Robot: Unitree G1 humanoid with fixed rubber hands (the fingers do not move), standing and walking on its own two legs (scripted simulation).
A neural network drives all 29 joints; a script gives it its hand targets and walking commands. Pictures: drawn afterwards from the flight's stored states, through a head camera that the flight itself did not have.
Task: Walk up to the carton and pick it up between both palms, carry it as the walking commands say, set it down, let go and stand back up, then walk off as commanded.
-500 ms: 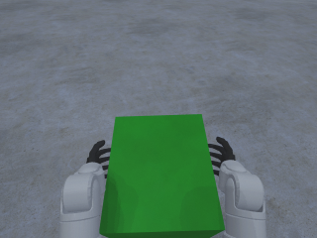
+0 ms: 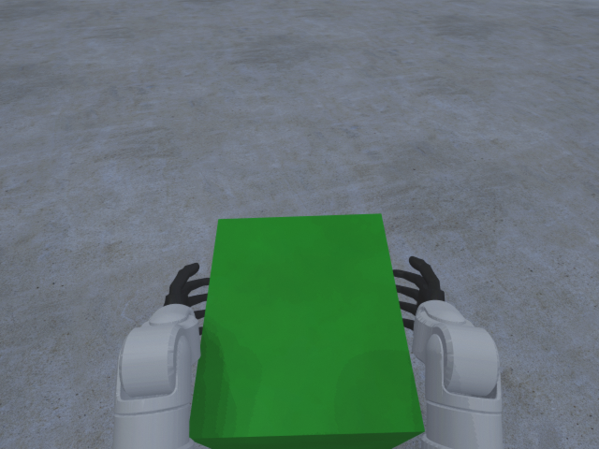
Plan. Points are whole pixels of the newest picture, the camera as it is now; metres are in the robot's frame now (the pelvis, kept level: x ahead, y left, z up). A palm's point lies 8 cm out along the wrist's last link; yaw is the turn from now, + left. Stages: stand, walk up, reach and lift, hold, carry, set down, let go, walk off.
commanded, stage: carry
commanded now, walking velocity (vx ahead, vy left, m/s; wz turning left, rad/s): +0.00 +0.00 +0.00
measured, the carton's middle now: (304, 342) +0.29 +0.00 -0.01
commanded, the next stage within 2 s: hold in 0.22 s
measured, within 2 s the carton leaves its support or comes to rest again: neither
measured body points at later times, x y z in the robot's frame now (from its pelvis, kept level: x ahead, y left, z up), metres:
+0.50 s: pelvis -0.01 +0.00 +0.01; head -0.06 +0.00 +0.46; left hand +0.29 +0.15 +0.05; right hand +0.27 -0.17 +0.05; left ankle +0.01 +0.12 -0.73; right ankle +0.03 -0.13 -0.73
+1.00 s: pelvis +0.01 +0.00 +0.01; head -0.04 -0.01 +0.46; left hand +0.31 +0.14 +0.05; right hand +0.30 -0.17 +0.05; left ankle +0.01 +0.12 -0.73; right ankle +0.03 -0.12 -0.73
